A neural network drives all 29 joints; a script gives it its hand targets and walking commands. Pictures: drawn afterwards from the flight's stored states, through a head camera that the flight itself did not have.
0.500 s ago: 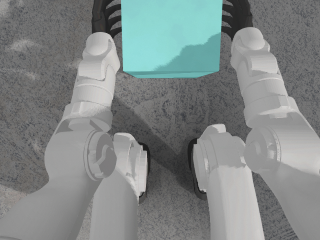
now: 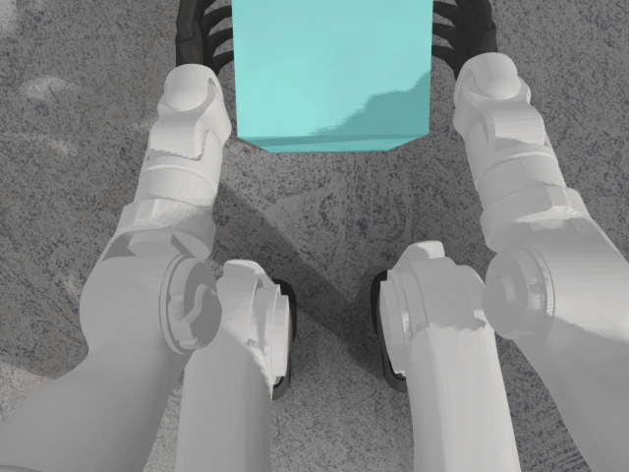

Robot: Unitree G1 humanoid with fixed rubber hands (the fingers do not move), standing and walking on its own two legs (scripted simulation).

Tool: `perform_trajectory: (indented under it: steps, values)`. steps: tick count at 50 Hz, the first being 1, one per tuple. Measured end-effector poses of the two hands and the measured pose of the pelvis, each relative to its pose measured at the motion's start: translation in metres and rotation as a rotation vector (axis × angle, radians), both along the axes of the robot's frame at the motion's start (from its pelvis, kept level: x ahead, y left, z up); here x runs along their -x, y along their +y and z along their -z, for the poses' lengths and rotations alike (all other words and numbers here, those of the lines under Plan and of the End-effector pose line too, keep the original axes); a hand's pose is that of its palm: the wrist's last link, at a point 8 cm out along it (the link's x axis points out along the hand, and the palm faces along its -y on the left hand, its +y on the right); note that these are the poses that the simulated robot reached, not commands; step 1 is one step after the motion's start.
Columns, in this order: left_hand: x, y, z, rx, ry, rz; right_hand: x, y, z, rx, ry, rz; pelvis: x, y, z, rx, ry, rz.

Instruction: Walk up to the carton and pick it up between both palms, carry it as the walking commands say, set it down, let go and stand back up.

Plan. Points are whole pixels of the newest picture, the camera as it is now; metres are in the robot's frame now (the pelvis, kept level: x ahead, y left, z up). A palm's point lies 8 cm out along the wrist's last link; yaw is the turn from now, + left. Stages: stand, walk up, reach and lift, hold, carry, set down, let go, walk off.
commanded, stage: set down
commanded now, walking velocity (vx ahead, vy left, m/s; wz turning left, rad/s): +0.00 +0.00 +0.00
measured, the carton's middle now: (329, 85) +0.52 -0.03 -0.24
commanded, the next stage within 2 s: let go in 1.84 s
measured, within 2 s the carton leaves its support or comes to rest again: neither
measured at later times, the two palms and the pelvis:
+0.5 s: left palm (190, 93) +0.51 +0.12 -0.16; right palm (526, 63) +0.50 -0.23 -0.16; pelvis +0.00 +0.00 +0.01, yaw -1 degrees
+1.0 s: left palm (108, 40) +0.51 +0.13 -0.02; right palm out of the picture +0.50 -0.23 -0.03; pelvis +0.00 -0.01 +0.10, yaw -1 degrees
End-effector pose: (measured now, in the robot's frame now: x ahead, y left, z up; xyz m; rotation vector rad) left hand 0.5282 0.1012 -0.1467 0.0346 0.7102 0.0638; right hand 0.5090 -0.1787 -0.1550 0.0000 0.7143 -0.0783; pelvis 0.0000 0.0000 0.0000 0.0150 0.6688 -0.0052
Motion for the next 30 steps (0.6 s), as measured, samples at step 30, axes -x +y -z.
perform_trajectory:
  steps: [30]
  values:
    - [0.018,0.023,0.007,-0.017,-0.018,0.003,0.011,-0.052,-0.006,0.070,-0.011,0.075,0.004,-0.005,-0.010,-0.009,0.015,0.023]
